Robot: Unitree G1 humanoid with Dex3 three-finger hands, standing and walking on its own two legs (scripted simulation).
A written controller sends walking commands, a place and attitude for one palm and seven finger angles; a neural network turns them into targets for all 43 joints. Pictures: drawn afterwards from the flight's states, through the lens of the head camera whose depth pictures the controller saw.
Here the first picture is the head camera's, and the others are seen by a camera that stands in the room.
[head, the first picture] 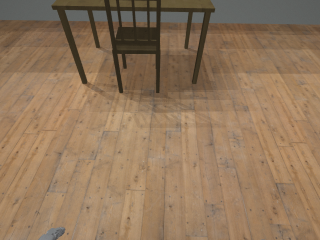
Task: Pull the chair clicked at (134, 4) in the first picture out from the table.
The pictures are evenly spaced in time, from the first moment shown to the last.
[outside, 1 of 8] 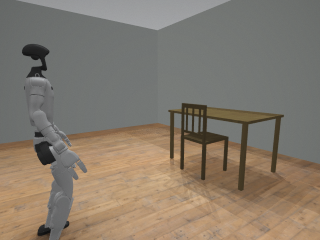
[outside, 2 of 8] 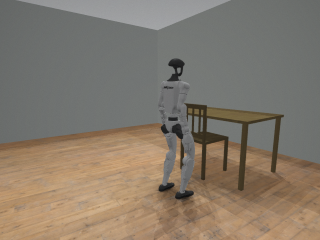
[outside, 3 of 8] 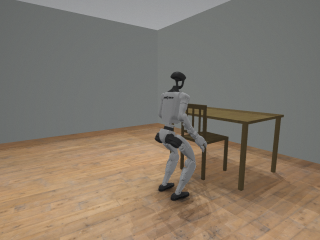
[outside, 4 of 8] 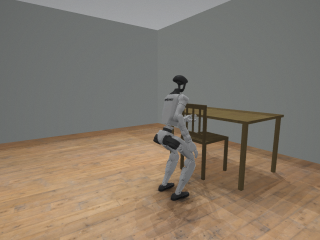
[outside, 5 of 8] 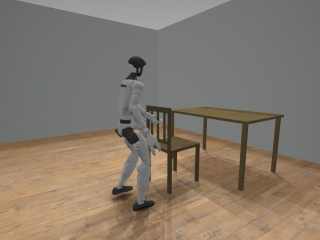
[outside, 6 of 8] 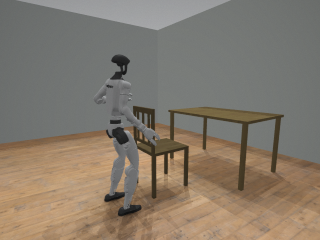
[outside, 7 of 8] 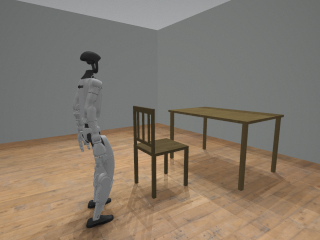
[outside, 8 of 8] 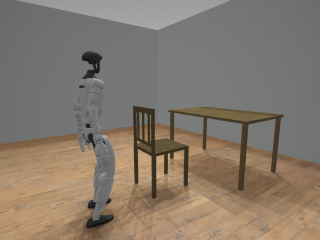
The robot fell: no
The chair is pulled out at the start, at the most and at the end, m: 0.00 0.66 0.66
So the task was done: yes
